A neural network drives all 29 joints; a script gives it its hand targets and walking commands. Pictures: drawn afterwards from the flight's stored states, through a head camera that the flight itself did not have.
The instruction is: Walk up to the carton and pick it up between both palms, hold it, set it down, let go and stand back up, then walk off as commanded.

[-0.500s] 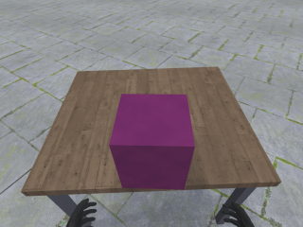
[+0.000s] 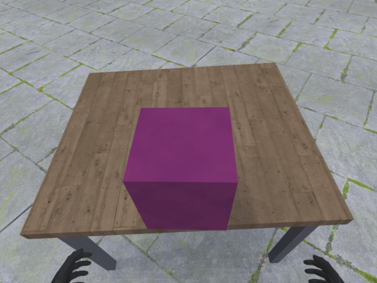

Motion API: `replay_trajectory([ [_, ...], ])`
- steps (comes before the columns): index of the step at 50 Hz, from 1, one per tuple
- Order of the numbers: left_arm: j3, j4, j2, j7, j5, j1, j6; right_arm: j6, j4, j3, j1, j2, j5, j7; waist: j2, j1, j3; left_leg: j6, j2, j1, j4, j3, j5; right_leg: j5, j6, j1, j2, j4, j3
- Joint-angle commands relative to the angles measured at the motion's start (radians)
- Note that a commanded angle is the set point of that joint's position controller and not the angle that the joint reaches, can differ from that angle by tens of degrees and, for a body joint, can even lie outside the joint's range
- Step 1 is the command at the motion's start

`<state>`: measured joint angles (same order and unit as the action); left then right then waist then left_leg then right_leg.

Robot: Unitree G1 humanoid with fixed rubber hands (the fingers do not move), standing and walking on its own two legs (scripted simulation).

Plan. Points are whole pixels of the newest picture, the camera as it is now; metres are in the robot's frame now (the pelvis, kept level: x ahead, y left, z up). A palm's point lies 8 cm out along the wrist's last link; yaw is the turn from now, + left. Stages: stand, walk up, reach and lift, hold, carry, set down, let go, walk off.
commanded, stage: walk off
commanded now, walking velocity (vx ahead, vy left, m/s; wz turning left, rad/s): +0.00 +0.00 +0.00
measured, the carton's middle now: (185, 171) +0.39 +0.03 -0.02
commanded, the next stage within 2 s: none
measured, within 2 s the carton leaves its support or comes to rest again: neither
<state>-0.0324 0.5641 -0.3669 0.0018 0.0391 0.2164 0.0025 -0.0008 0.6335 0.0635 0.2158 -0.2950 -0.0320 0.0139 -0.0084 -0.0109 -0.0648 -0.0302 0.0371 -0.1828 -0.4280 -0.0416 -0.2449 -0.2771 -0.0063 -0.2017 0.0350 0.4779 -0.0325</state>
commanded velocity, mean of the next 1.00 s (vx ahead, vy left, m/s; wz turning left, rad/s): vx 0.00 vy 0.00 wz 0.00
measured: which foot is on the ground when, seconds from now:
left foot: down 0.00-0.52, up 0.54-0.98, down 1.00-1.00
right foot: down 0.00-1.00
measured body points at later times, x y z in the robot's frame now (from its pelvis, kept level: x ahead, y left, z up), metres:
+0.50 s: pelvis -0.07 -0.03 -0.02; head -0.06 -0.06 +0.43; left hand +0.08 +0.29 -0.07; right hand +0.07 -0.31 -0.12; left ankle -0.01 +0.14 -0.74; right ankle -0.06 -0.11 -0.73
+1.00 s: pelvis -0.27 +0.00 -0.03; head -0.25 -0.03 +0.42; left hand -0.12 +0.32 -0.09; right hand -0.19 -0.31 -0.15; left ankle -0.32 +0.10 -0.73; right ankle -0.06 -0.12 -0.74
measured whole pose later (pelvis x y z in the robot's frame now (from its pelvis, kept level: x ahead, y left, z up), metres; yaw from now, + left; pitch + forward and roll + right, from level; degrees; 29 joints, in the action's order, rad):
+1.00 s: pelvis -0.27 +0.00 -0.03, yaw +0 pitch -3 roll +1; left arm -0.09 0.61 -0.40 -0.01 0.03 0.23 -0.07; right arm 0.09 0.64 0.06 0.36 -0.38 -0.03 0.01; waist -0.04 -0.01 -0.09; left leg 0.03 -0.09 -0.23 -0.80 0.05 -0.45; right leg -0.01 0.03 -0.51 0.01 0.51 0.02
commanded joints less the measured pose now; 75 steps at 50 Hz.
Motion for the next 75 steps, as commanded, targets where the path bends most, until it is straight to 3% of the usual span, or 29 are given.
replay_trajectory([
  [1, -0.043, 0.003, -0.177, 0.003, -0.067, -0.022, 0.026, -0.015, 0.004, 0.032, -0.040, -0.232, -0.010, 0.004, -0.029, 0.015, 0.164, 0.047, 0.060, 0.035, -0.025, 0.040, 0.221, 0.293, 0.049, 0.045, 0.086, -0.044, 0.057],
  [7, -0.029, 0.004, -0.145, 0.014, -0.077, -0.026, 0.031, -0.023, -0.016, 0.046, -0.079, -0.231, -0.001, 0.005, -0.028, 0.027, 0.214, 0.058, 0.070, 0.062, -0.031, 0.038, 0.223, 0.271, 0.053, 0.039, 0.092, -0.043, 0.046],
  [8, -0.080, 0.042, -0.246, 0.001, -0.061, -0.011, -0.001, 0.005, -0.002, 0.039, -0.031, -0.283, 0.011, -0.008, -0.105, 0.009, 0.144, 0.135, 0.058, -0.024, -0.132, 0.056, 0.536, 0.504, 0.070, 0.014, 0.092, 0.073, 0.092],
  [9, -0.092, 0.025, -0.251, 0.004, -0.065, 0.032, -0.005, 0.006, -0.027, 0.044, -0.029, -0.265, 0.013, -0.013, -0.054, 0.024, 0.150, 0.143, 0.066, -0.025, -0.173, 0.057, 0.583, 0.544, 0.071, 0.024, 0.086, 0.095, 0.079],
  [13, -0.104, 0.005, -0.235, 0.005, -0.082, 0.075, -0.019, 0.018, -0.047, 0.046, 0.014, -0.250, 0.015, -0.014, -0.003, 0.027, 0.206, 0.180, 0.029, 0.001, -0.274, 0.050, 0.422, 0.549, 0.131, -0.040, 0.116, 0.115, 0.135],
  [18, -0.097, -0.003, -0.197, 0.010, -0.078, 0.046, -0.041, 0.027, -0.059, 0.065, 0.034, -0.315, -0.001, -0.018, -0.119, -0.010, 0.181, 0.275, 0.163, -0.056, -0.138, 0.174, 0.416, 0.180, 0.055, -0.122, -0.022, 0.349, 0.047],
  [20, -0.093, -0.002, -0.192, 0.010, -0.074, 0.085, -0.046, 0.029, -0.069, 0.065, -0.047, -0.360, -0.007, -0.016, -0.215, 0.026, 0.110, 0.325, 0.271, -0.186, -0.022, 0.251, 0.387, -0.172, 0.031, -0.105, -0.077, 0.424, 0.032],
  [22, -0.106, -0.009, -0.209, 0.015, -0.069, 0.102, -0.046, 0.019, -0.083, 0.065, -0.087, -0.380, -0.012, -0.017, -0.273, 0.038, 0.059, 0.343, 0.311, -0.313, 0.007, 0.271, 0.336, -0.237, 0.028, -0.090, -0.058, 0.479, 0.047],
  [24, -0.122, 0.037, -0.211, 0.018, -0.074, 0.263, -0.038, 0.027, -0.109, 0.053, -0.189, -0.310, -0.011, -0.019, -0.095, 0.141, 0.043, 0.240, 0.175, -0.426, -0.250, 0.117, 0.163, -0.044, 0.036, 0.063, 0.012, 0.199, 0.142],
  [25, -0.133, 0.042, -0.244, 0.017, -0.080, 0.246, -0.031, 0.039, -0.108, 0.035, -0.161, -0.232, -0.002, -0.026, 0.140, 0.136, 0.020, 0.159, -0.007, -0.420, -0.530, -0.003, -0.075, 0.047, 0.066, 0.009, 0.111, -0.034, 0.308],
  [26, -0.134, 0.003, -0.295, 0.008, -0.091, 0.159, -0.026, 0.053, -0.108, 0.023, -0.100, -0.212, 0.013, -0.030, 0.306, 0.085, 0.015, 0.119, -0.143, -0.411, -0.727, 0.060, -0.363, 0.263, 0.141, -0.111, 0.260, -0.150, 0.530],
  [28, -0.133, -0.028, -0.300, -0.004, -0.085, 0.038, -0.020, 0.072, -0.061, 0.031, 0.005, -0.249, 0.022, -0.035, 0.123, 0.020, -0.024, 0.097, -0.148, -0.303, -0.827, 0.190, -0.298, 0.163, 0.125, -0.304, 0.248, -0.201, 0.488],
  [31, -0.145, -0.014, -0.298, -0.024, -0.090, 0.014, -0.014, 0.072, -0.043, 0.045, 0.034, -0.280, 0.020, -0.032, 0.123, 0.018, 0.037, 0.064, -0.191, -0.368, -0.853, 0.212, -0.209, 0.229, 0.074, -0.104, 0.204, -0.148, 0.438],
  [33, -0.146, -0.025, -0.257, -0.025, -0.076, -0.001, -0.016, 0.072, -0.027, 0.043, 0.102, -0.267, 0.014, -0.037, 0.089, 0.021, 0.109, 0.047, -0.197, -0.351, -0.896, 0.194, -0.220, 0.393, 0.152, 0.028, 0.218, -0.057, 0.365],
  [35, -0.137, -0.030, -0.232, -0.032, -0.071, 0.011, -0.022, 0.072, -0.009, 0.048, 0.086, -0.282, 0.002, -0.040, 0.065, 0.017, 0.098, 0.031, -0.192, -0.321, -0.900, 0.199, -0.203, 0.254, 0.153, -0.014, 0.216, -0.103, 0.383],
  [40, -0.139, -0.022, -0.233, -0.038, -0.073, 0.018, -0.030, 0.070, 0.000, 0.030, 0.123, -0.268, -0.003, -0.026, 0.112, 0.037, 0.082, 0.013, -0.170, -0.302, -0.722, 0.147, -0.205, -0.097, 0.203, -0.018, 0.216, -0.177, 0.381],
  [43, -0.152, -0.030, -0.250, -0.030, -0.069, -0.011, -0.043, 0.072, 0.028, 0.040, 0.205, -0.271, -0.003, -0.011, 0.233, 0.029, 0.076, 0.030, -0.158, -0.156, -0.570, 0.071, -0.243, -0.217, 0.168, -0.121, 0.181, -0.252, 0.324],
  [49, -0.169, -0.006, -0.295, -0.021, -0.072, -0.044, -0.060, 0.066, 0.090, 0.056, 0.373, -0.254, 0.006, 0.007, 0.241, -0.033, 0.096, 0.080, -0.085, 0.088, -0.089, 0.030, -0.217, -0.297, 0.078, -0.228, 0.172, -0.250, 0.282],
  [51, -0.145, 0.011, -0.237, -0.020, -0.062, 0.017, -0.079, 0.060, 0.065, 0.066, 0.281, -0.281, -0.013, 0.003, -0.025, -0.010, 0.028, 0.125, -0.004, -0.023, 0.139, 0.241, -0.355, -0.371, 0.030, -0.308, -0.002, 0.117, 0.184],
  [52, -0.143, 0.022, -0.162, -0.023, -0.058, 0.022, -0.078, 0.058, 0.032, 0.074, 0.188, -0.337, -0.042, 0.000, -0.208, -0.001, -0.011, 0.178, 0.206, -0.142, 0.191, 0.556, -0.416, -0.231, -0.009, -0.491, -0.184, 0.490, 0.101],
  [54, -0.171, 0.041, -0.264, -0.043, -0.066, 0.033, -0.084, 0.045, -0.020, 0.095, -0.032, -0.429, -0.041, -0.021, -0.247, 0.028, -0.179, 0.264, 0.283, -0.565, 0.308, 0.701, -0.523, -0.243, -0.031, -0.315, -0.243, 0.863, 0.341],
  [55, -0.159, 0.046, -0.264, -0.046, -0.066, 0.038, -0.077, 0.040, -0.041, 0.072, -0.088, -0.358, -0.036, -0.028, -0.085, 0.056, -0.180, 0.202, 0.220, -0.536, 0.249, 0.616, -0.420, -0.169, -0.028, -0.328, -0.235, 0.901, 0.373],
  [56, -0.145, 0.066, -0.238, -0.036, -0.058, 0.080, -0.087, 0.035, -0.057, 0.059, -0.164, -0.315, -0.033, -0.030, -0.099, 0.100, -0.213, 0.153, 0.147, -0.549, 0.211, 0.458, -0.334, -0.103, -0.027, -0.295, -0.246, 0.966, 0.348],
  [58, -0.127, 0.106, -0.239, -0.033, -0.048, 0.143, -0.085, 0.028, -0.072, 0.063, -0.140, -0.305, -0.011, -0.047, -0.054, 0.065, -0.123, 0.077, 0.106, -0.358, 0.189, 0.361, -0.282, -0.054, -0.034, -0.324, -0.259, 0.975, 0.298],
  [67, -0.097, 0.200, -0.249, -0.049, -0.039, 0.211, -0.057, 0.054, -0.038, 0.090, -0.017, -0.315, 0.002, -0.025, -0.199, -0.012, -0.027, 0.119, 0.129, 0.037, 0.125, 0.371, -0.238, -0.198, -0.007, -0.292, -0.173, 0.500, 0.215],
  [70, -0.089, 0.196, -0.196, -0.052, -0.043, 0.242, -0.059, 0.074, -0.032, 0.092, -0.018, -0.311, -0.015, -0.019, -0.260, 0.002, 0.005, 0.214, 0.160, 0.105, 0.094, 0.359, -0.151, -0.302, 0.007, -0.238, -0.117, 0.258, 0.161],
  [73, -0.097, 0.230, -0.195, -0.029, -0.045, 0.334, -0.049, 0.080, -0.028, 0.097, -0.073, -0.347, -0.016, -0.027, -0.232, 0.064, 0.058, 0.163, 0.142, -0.013, 0.050, 0.310, -0.164, -0.220, 0.055, -0.006, -0.084, -0.018, 0.085],
  [74, -0.096, 0.214, -0.181, -0.029, -0.057, 0.323, -0.048, 0.081, -0.017, 0.090, -0.072, -0.325, -0.016, -0.024, -0.191, 0.067, 0.003, 0.131, 0.096, -0.072, -0.046, 0.296, -0.135, -0.163, 0.076, -0.017, -0.091, -0.081, 0.136],
  [75, -0.113, 0.186, -0.228, -0.028, -0.071, 0.251, -0.048, 0.077, -0.013, 0.075, -0.069, -0.281, -0.005, -0.031, -0.021, 0.063, -0.059, 0.087, -0.009, -0.179, -0.256, 0.226, -0.209, -0.184, 0.132, -0.103, 0.036, -0.179, 0.388],
])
